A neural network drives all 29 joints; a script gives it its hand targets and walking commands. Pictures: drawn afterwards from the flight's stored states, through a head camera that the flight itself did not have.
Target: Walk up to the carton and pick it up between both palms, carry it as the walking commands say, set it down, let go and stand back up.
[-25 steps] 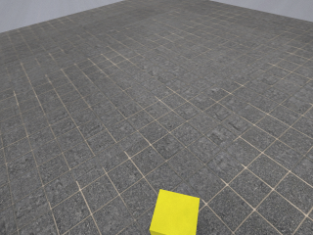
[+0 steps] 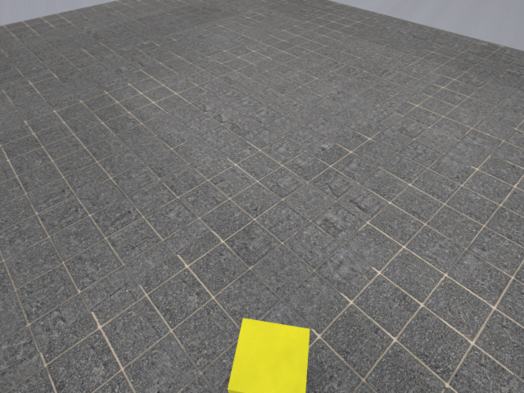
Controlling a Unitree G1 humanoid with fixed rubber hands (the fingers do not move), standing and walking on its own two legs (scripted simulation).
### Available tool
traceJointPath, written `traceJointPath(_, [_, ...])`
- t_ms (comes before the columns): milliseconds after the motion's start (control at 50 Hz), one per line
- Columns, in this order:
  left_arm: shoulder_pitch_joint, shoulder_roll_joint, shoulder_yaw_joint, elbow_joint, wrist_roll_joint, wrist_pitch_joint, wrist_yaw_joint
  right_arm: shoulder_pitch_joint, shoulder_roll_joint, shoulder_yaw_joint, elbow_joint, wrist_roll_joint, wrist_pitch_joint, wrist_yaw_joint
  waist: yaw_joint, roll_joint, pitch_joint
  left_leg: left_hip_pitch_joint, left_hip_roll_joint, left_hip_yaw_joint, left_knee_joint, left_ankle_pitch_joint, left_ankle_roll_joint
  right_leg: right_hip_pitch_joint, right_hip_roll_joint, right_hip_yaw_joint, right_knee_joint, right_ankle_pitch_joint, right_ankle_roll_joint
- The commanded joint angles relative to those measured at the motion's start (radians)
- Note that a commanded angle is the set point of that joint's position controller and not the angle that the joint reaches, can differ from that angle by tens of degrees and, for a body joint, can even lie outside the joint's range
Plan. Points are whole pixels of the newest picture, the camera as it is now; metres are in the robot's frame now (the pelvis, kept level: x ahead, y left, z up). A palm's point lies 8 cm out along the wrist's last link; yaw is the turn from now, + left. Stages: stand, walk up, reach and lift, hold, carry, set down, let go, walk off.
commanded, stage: stand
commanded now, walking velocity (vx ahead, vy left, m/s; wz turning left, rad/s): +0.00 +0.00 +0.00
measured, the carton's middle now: (271, 370) +0.35 -0.01 -0.63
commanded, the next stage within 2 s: none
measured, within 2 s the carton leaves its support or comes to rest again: neither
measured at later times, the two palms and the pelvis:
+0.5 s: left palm out of the picture +0.01 +0.24 -0.12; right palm out of the picture -0.07 -0.23 -0.13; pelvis -0.02 +0.01 +0.01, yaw -2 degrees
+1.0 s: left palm out of the picture -0.01 +0.24 -0.13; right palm out of the picture -0.09 -0.21 -0.13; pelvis -0.03 +0.02 +0.01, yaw -2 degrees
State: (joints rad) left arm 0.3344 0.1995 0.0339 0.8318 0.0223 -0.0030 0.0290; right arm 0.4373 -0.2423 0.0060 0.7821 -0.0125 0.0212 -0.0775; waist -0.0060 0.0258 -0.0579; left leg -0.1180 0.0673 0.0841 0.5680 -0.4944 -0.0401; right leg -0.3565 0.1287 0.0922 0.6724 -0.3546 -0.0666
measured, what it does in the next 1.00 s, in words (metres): stands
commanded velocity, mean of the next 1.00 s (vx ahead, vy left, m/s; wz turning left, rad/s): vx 0.00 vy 0.00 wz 0.00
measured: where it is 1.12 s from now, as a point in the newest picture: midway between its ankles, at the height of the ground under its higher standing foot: outside the picture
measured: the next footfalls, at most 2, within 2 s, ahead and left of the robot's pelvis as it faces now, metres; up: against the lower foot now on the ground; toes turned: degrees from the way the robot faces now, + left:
none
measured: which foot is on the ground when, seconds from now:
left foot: down 0.00-1.00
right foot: down 0.00-1.00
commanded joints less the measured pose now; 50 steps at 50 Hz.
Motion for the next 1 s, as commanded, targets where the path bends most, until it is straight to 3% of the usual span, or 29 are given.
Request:
traceJointPath(0, [0.036,0.097,0.023,-0.028,-0.002,-0.003,0.005,0.096,-0.107,-0.029,-0.016,-0.006,-0.003,-0.005,0.000,-0.030,0.069,-0.030,0.039,0.000,-0.066,0.290,0.060,0.015,-0.108,0.094,-0.095,0.405,0.000])
traceJointPath(300, [0.032,0.078,0.015,0.039,-0.008,0.007,0.002,0.133,-0.076,-0.022,0.073,-0.011,-0.005,0.003,0.000,-0.028,0.116,-0.016,0.037,-0.004,-0.125,0.186,0.077,0.004,-0.113,0.115,-0.145,0.327,0.008])
traceJointPath(540, [0.033,0.053,0.003,0.091,-0.011,0.008,0.008,0.139,-0.055,-0.016,0.134,-0.010,-0.006,0.007,-0.001,-0.018,0.114,0.000,0.047,0.008,-0.124,0.273,0.082,0.021,-0.113,0.096,-0.133,0.375,0.009])
traceJointPath(980, [0.015,0.031,-0.017,0.150,-0.014,0.012,0.017,0.121,-0.022,-0.016,0.214,-0.012,-0.001,0.012,-0.006,-0.027,0.137,-0.010,0.047,0.017,-0.139,0.235,0.091,0.026,-0.121,0.088,-0.141,0.377,0.014])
